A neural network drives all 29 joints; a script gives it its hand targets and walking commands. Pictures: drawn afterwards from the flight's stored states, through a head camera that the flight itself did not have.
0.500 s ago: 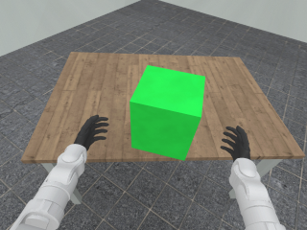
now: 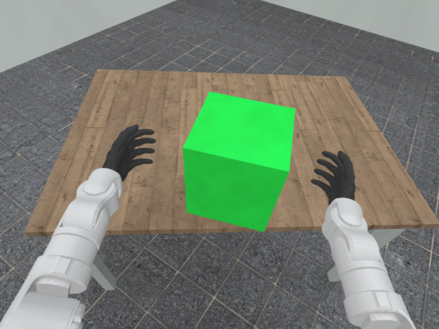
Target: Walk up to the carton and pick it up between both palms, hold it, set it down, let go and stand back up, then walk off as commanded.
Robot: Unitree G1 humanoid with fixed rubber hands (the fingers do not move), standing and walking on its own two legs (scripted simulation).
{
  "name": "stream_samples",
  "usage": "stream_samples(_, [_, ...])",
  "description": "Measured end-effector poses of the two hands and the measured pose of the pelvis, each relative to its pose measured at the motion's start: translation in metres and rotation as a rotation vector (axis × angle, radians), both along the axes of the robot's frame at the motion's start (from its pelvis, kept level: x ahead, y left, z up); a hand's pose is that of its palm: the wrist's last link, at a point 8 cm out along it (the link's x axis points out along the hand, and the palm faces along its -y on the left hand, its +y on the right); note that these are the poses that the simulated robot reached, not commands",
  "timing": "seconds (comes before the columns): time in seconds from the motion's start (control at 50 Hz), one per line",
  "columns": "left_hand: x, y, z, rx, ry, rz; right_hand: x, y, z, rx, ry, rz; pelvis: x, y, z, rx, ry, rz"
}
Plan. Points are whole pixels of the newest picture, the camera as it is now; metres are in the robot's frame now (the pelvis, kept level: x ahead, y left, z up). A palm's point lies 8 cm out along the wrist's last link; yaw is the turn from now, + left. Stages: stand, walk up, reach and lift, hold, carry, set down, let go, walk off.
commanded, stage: reach and lift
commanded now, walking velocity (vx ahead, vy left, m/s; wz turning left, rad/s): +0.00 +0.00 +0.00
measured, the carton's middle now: (237, 163) +0.50 -0.03 -0.03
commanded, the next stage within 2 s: none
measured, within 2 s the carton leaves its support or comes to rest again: neither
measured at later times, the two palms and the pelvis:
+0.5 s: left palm (131, 135) +0.44 +0.20 +0.10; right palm (338, 169) +0.40 -0.21 +0.08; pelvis +0.02 +0.00 +0.00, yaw +0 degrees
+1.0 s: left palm (139, 110) +0.49 +0.19 +0.13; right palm (334, 143) +0.45 -0.21 +0.11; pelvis +0.03 +0.00 +0.00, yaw -1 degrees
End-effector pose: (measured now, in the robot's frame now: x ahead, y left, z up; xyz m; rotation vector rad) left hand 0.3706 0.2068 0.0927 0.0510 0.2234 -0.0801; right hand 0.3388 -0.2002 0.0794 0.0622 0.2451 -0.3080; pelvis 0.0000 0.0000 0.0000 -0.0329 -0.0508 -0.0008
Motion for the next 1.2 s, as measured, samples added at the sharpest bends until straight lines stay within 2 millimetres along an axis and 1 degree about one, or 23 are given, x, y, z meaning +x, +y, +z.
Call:
stream_samples(0.06, [0.010,-0.001,0.015,0.000,-0.028,0.001,0.013,0.005,0.018,-0.016,-0.031,0.018,-0.002,0.001,0.000,-0.001,-0.002,0.000])
stream_samples(0.12, [0.022,0.002,0.019,0.003,-0.006,0.018,0.028,0.009,0.026,-0.037,-0.014,0.034,-0.003,0.002,0.000,-0.002,-0.003,0.000])
stream_samples(0.2, [0.035,0.005,0.017,0.004,0.025,0.035,0.042,0.010,0.025,-0.051,0.032,0.034,0.000,0.003,0.000,-0.003,0.004,0.000])
stream_samples(0.28, [0.045,0.004,0.015,0.003,0.007,0.032,0.051,0.005,0.021,-0.047,0.029,0.010,0.005,0.003,0.001,-0.004,0.028,-0.001])
stream_samples(0.4, [0.059,-0.002,0.010,0.002,0.007,0.016,0.055,-0.005,0.005,-0.040,0.056,-0.024,0.013,0.003,0.001,-0.005,0.063,-0.003])
stream_samples(0.48, [0.069,-0.008,0.010,0.002,0.007,0.004,0.059,-0.011,0.002,-0.031,0.050,-0.043,0.016,0.003,0.001,-0.006,0.088,-0.004])
stream_samples(0.6, [0.085,-0.017,0.024,0.004,-0.022,-0.006,0.069,-0.016,0.009,-0.017,0.020,-0.053,0.020,0.001,0.001,-0.006,0.121,-0.006])
stream_samples(0.68, [0.096,-0.021,0.033,0.015,-0.022,-0.005,0.079,-0.015,0.018,-0.006,0.006,-0.045,0.021,0.000,0.001,-0.006,0.126,-0.007])
stream_samples(0.8, [0.110,-0.026,0.040,0.030,-0.010,-0.001,0.095,-0.011,0.027,0.002,0.009,-0.034,0.022,-0.001,0.001,-0.006,0.137,-0.008])
stream_samples(0.94, [0.119,-0.022,0.037,0.043,0.013,0.014,0.106,-0.009,0.029,0.000,0.020,-0.040,0.026,-0.001,0.001,-0.007,0.176,-0.009])
stream_samples(1.0, [0.121,-0.020,0.034,0.046,0.020,0.021,0.109,-0.009,0.027,0.005,0.028,-0.043,0.027,0.000,0.001,-0.008,0.192,-0.010])
stream_samples(1.06, [0.122,-0.017,0.027,0.057,0.034,0.027,0.110,-0.008,0.020,0.002,0.051,-0.039,0.028,0.000,0.001,-0.008,0.200,-0.010])
stream_samples(1.2, [0.122,-0.012,0.005,0.084,0.055,0.034,0.106,-0.013,-0.003,-0.013,0.093,-0.054,0.026,0.000,0.000,-0.009,0.232,-0.012])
